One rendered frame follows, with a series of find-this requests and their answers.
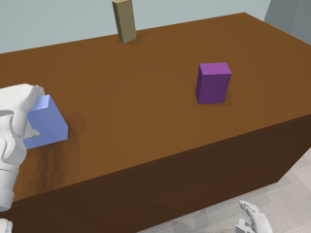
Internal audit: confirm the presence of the left robot forearm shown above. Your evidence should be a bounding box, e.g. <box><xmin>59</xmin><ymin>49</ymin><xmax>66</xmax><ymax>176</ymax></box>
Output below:
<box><xmin>0</xmin><ymin>107</ymin><xmax>28</xmax><ymax>212</ymax></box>

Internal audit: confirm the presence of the left robot hand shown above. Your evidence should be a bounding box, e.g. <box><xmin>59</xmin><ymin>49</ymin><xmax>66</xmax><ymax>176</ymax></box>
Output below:
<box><xmin>0</xmin><ymin>83</ymin><xmax>45</xmax><ymax>139</ymax></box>

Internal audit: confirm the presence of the sponge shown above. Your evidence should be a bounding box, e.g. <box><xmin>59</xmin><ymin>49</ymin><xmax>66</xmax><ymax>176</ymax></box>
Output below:
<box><xmin>23</xmin><ymin>94</ymin><xmax>68</xmax><ymax>150</ymax></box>

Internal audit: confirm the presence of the table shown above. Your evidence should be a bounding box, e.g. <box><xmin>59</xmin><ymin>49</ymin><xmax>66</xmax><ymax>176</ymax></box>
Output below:
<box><xmin>0</xmin><ymin>12</ymin><xmax>311</xmax><ymax>233</ymax></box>

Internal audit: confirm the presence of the left robot upper arm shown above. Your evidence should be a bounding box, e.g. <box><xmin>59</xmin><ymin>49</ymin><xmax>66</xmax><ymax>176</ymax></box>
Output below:
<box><xmin>0</xmin><ymin>218</ymin><xmax>13</xmax><ymax>233</ymax></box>

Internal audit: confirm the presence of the right robot hand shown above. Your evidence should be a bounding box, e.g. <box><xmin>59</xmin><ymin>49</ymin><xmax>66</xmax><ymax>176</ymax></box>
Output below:
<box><xmin>235</xmin><ymin>200</ymin><xmax>273</xmax><ymax>233</ymax></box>

